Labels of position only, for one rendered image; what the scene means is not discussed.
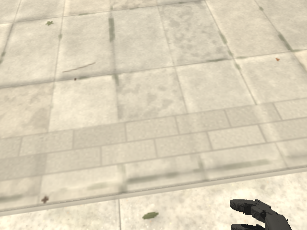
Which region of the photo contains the robot right hand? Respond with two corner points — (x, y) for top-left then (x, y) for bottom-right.
(229, 199), (292, 230)

